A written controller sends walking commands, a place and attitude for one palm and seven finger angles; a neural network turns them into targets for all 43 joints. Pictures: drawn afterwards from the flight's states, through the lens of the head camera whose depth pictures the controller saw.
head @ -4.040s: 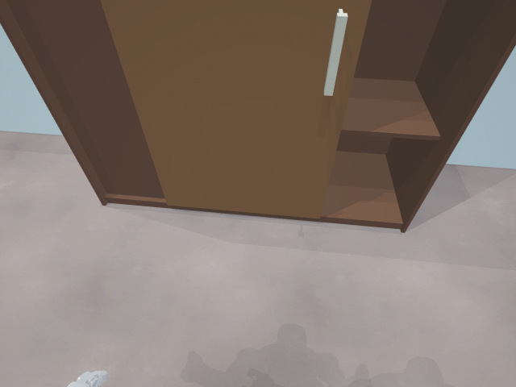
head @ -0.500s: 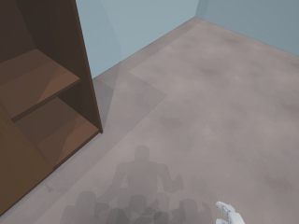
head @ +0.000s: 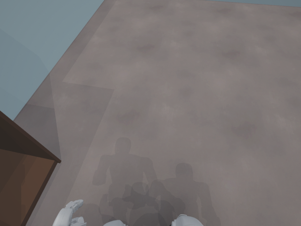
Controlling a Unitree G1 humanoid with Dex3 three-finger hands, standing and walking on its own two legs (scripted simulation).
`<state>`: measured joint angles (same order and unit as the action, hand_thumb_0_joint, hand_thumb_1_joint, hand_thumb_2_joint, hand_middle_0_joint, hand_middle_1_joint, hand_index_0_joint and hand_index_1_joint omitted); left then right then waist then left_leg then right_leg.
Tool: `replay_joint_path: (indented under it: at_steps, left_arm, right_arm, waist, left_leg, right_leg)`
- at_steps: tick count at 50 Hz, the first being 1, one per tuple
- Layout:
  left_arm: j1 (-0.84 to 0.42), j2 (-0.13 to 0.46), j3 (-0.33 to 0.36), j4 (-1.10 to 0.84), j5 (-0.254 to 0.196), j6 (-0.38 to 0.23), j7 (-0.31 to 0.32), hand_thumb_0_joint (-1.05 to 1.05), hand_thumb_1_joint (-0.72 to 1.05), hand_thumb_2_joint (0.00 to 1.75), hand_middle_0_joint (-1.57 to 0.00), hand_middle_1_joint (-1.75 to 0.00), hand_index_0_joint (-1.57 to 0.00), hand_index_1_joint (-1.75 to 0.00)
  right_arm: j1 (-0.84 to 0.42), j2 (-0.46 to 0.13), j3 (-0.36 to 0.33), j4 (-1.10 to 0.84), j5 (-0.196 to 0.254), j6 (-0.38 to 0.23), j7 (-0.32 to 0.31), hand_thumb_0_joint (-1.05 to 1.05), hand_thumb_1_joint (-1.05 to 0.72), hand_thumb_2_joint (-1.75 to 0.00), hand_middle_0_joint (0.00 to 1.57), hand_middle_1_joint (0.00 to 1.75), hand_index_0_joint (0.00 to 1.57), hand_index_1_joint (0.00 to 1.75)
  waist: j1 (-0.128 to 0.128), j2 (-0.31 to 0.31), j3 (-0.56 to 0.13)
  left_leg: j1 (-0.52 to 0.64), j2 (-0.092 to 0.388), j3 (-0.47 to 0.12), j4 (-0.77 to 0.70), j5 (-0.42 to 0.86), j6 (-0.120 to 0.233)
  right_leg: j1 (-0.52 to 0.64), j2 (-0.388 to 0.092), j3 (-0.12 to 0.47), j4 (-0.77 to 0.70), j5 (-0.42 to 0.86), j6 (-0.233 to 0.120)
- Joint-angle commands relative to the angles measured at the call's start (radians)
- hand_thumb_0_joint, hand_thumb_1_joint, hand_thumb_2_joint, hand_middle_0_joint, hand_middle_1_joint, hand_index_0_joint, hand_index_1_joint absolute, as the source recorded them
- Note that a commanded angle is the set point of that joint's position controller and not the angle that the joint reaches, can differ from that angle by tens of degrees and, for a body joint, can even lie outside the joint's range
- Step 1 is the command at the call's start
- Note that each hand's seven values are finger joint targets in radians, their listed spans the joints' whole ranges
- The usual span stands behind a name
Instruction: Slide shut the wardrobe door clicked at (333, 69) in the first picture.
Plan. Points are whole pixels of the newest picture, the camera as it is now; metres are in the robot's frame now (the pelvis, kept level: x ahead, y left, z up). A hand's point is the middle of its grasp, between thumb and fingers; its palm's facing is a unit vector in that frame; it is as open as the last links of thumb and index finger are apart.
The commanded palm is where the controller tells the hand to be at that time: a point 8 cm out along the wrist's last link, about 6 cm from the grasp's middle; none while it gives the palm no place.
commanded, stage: walk to a spot facing it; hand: left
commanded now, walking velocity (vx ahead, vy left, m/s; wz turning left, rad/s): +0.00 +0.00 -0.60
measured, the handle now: out of the picture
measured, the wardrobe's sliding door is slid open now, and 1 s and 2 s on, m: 0.40 0.40 0.40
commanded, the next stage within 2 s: turn to face it in 1.90 s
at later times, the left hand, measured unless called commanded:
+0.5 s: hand (73, 215) +0.16 +0.25 -0.16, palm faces -0.24 -0.95 -0.19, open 7.4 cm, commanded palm none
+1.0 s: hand (119, 191) +0.23 +0.11 -0.12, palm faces -0.56 -0.77 -0.29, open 7.4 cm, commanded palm none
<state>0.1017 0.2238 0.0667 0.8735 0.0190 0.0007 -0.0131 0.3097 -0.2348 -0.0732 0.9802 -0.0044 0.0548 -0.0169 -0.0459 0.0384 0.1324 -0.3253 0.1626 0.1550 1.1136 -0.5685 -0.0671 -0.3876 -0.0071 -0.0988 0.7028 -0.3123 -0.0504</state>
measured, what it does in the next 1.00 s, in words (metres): steps on the spot, turning right: left foot, then right foot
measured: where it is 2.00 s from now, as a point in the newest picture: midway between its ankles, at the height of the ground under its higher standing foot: outside the picture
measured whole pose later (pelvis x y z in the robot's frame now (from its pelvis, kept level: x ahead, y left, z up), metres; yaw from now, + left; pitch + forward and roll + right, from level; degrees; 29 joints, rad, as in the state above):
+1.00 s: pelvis +0.01 +0.02 +0.02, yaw -37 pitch +1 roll +2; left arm 0.14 0.19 0.06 0.89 0.02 0.02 0.00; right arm 0.26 -0.24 -0.08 0.96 -0.02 0.07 -0.02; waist -0.04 0.06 0.07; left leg -0.46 0.14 0.09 1.11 -0.46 -0.09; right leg -0.27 0.01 -0.06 0.57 -0.32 -0.06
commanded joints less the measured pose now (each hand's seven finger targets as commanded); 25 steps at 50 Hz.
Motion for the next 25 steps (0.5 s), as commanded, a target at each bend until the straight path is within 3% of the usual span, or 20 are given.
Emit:
replay_joint_path:
  at_steps: [1,2,4,9,13,15,16,17,18,19,20,21,22,24,25]
  left_arm:
    - [0.112,0.182,0.049,-0.031,-0.013,0.008,0.037,0.00,0.90,0.90,-0.20,-0.30,-0.20,-0.30]
    - [0.077,0.176,0.044,-0.042,-0.009,0.006,0.036,0.00,0.90,0.90,-0.20,-0.30,-0.20,-0.30]
    - [0.046,0.180,0.044,-0.051,-0.002,0.003,0.034,0.00,0.90,0.90,-0.20,-0.30,-0.20,-0.30]
    - [0.067,0.193,0.048,-0.050,0.005,0.008,0.025,0.00,0.90,0.90,-0.20,-0.30,-0.20,-0.30]
    - [0.072,0.202,0.056,-0.062,0.010,0.016,0.025,0.00,0.90,0.90,-0.20,-0.30,-0.20,-0.30]
    - [0.049,0.203,0.059,-0.072,0.006,0.022,0.024,0.00,0.90,0.90,-0.20,-0.30,-0.20,-0.30]
    - [0.033,0.192,0.059,-0.076,0.000,0.027,0.025,0.00,0.90,0.90,-0.20,-0.30,-0.20,-0.30]
    - [0.030,0.159,0.050,-0.089,-0.008,0.031,0.023,0.00,0.90,0.90,-0.20,-0.30,-0.20,-0.30]
    - [0.069,0.089,0.040,-0.106,-0.018,0.037,0.016,0.00,0.90,0.90,-0.20,-0.30,-0.20,-0.30]
    - [0.071,0.089,0.040,-0.113,-0.006,0.037,0.011,0.00,0.90,0.90,-0.20,-0.30,-0.20,-0.30]
    - [0.070,0.123,0.052,-0.106,0.005,0.037,0.005,0.00,0.90,0.90,-0.20,-0.30,-0.20,-0.30]
    - [0.103,0.125,0.064,-0.073,0.013,0.046,0.003,0.00,0.90,0.90,-0.20,-0.30,-0.20,-0.30]
    - [0.109,0.133,0.071,-0.058,0.013,0.049,-0.007,0.00,0.90,0.90,-0.20,-0.30,-0.20,-0.30]
    - [0.137,0.109,0.065,-0.047,0.010,0.055,-0.017,0.00,0.90,0.90,-0.20,-0.30,-0.20,-0.30]
    - [0.137,0.102,0.062,-0.041,0.007,0.058,-0.019,0.00,0.90,0.90,-0.20,-0.30,-0.20,-0.30]
  right_arm:
    - [-0.100,-0.077,-0.006,-0.140,-0.012,-0.031,-0.009,0.00,-0.90,-0.90,0.20,0.30,0.20,0.30]
    - [-0.068,-0.071,-0.004,-0.128,-0.015,-0.024,-0.008,0.00,-0.90,-0.90,0.20,0.30,0.20,0.30]
    - [-0.032,-0.061,-0.005,-0.113,-0.017,-0.017,-0.006,0.00,-0.90,-0.90,0.20,0.30,0.20,0.30]
    - [-0.085,-0.061,-0.003,-0.143,-0.015,-0.024,-0.003,0.00,-0.90,-0.90,0.20,0.30,0.20,0.30]
    - [-0.129,-0.056,-0.001,-0.174,-0.004,-0.040,-0.006,0.00,-0.90,-0.90,0.20,0.30,0.20,0.30]
    - [-0.080,-0.058,-0.002,-0.169,-0.001,-0.048,-0.011,0.00,-0.90,-0.90,0.20,0.30,0.20,0.30]
    - [-0.042,-0.063,-0.004,-0.158,-0.001,-0.053,-0.014,0.00,-0.90,-0.90,0.20,0.30,0.20,0.30]
    - [0.000,-0.099,-0.009,-0.147,-0.002,-0.063,-0.018,0.00,-0.90,-0.90,0.20,0.30,0.20,0.30]
    - [-0.004,-0.195,-0.026,-0.160,-0.013,-0.069,-0.018,0.00,-0.90,-0.90,0.20,0.30,0.20,0.30]
    - [-0.023,-0.242,-0.033,-0.179,-0.017,-0.062,-0.014,0.00,-0.90,-0.90,0.20,0.30,0.20,0.30]
    - [-0.060,-0.211,-0.021,-0.201,-0.025,-0.059,-0.012,0.00,-0.90,-0.90,0.20,0.30,0.20,0.30]
    - [-0.137,-0.144,-0.006,-0.200,-0.024,-0.066,-0.019,0.00,-0.90,-0.90,0.20,0.30,0.20,0.30]
    - [-0.171,-0.130,0.002,-0.216,-0.024,-0.068,-0.022,0.00,-0.90,-0.90,0.20,0.30,0.20,0.30]
    - [-0.177,-0.112,0.007,-0.213,-0.021,-0.071,-0.022,0.00,-0.90,-0.90,0.20,0.30,0.20,0.30]
    - [-0.152,-0.109,0.004,-0.204,-0.019,-0.071,-0.023,0.00,-0.90,-0.90,0.20,0.30,0.20,0.30]
  waist:
    - [0.076,-0.159,-0.204]
    - [0.046,-0.142,-0.192]
    - [0.021,-0.149,-0.184]
    - [0.037,-0.189,-0.168]
    - [0.059,-0.225,-0.190]
    - [0.033,-0.234,-0.213]
    - [0.014,-0.226,-0.224]
    - [-0.006,-0.128,-0.248]
    - [0.004,0.171,-0.252]
    - [0.011,0.271,-0.206]
    - [0.019,0.141,-0.156]
    - [0.059,0.170,-0.123]
    - [0.069,0.161,-0.094]
    - [0.076,0.154,-0.100]
    - [0.066,0.137,-0.113]
  left_leg:
    - [-0.236,0.006,-0.146,0.158,0.110,-0.014]
    - [-0.208,-0.005,-0.139,0.121,0.138,-0.020]
    - [-0.168,-0.023,-0.124,0.046,0.168,-0.028]
    - [-0.154,-0.062,-0.113,-0.112,0.193,-0.033]
    - [-0.068,-0.106,-0.102,-0.318,0.151,-0.021]
    - [0.010,-0.126,-0.091,-0.451,0.208,-0.013]
    - [0.103,-0.128,-0.090,-0.575,0.289,-0.008]
    - [0.239,-0.075,-0.134,-0.710,0.362,0.009]
    - [0.338,0.182,-0.402,-0.824,0.420,0.081]
    - [0.252,0.351,-0.523,-0.856,0.483,0.175]
    - [0.132,0.341,-0.494,-0.857,0.435,0.218]
    - [0.083,0.261,-0.394,-0.880,0.412,0.176]
    - [0.054,0.209,-0.310,-0.869,0.402,0.158]
    - [0.076,0.154,-0.177,-0.846,0.455,0.137]
    - [0.111,0.143,-0.152,-0.837,0.462,0.142]
  right_leg:
    - [0.269,-0.272,0.342,-0.303,0.638,-0.138]
    - [0.216,-0.249,0.314,-0.317,0.604,-0.127]
    - [0.156,-0.213,0.277,-0.326,0.546,-0.114]
    - [0.130,-0.182,0.339,-0.339,0.397,-0.119]
    - [0.140,-0.185,0.415,-0.293,0.448,-0.123]
    - [0.127,-0.167,0.435,-0.251,0.465,-0.098]
    - [0.087,-0.142,0.437,-0.210,0.438,-0.066]
    - [0.004,-0.080,0.394,-0.131,0.341,-0.017]
    - [-0.179,0.060,0.267,0.063,-0.021,0.051]
    - [-0.236,0.066,0.160,0.306,-0.288,0.090]
    - [-0.204,0.017,0.191,0.442,-0.252,0.095]
    - [-0.209,0.011,0.202,0.494,-0.165,0.108]
    - [-0.196,0.003,0.177,0.544,-0.122,0.109]
    - [-0.199,-0.007,0.147,0.586,-0.052,0.121]
    - [-0.201,-0.010,0.136,0.582,-0.038,0.126]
